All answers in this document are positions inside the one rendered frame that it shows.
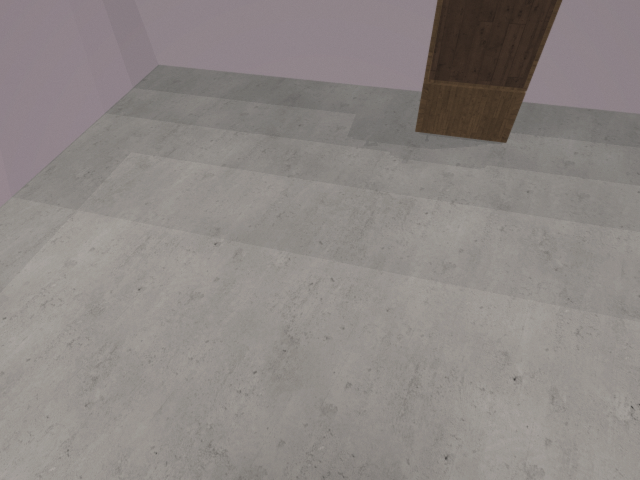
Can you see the cupboard door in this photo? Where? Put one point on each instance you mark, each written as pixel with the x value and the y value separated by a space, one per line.
pixel 489 42

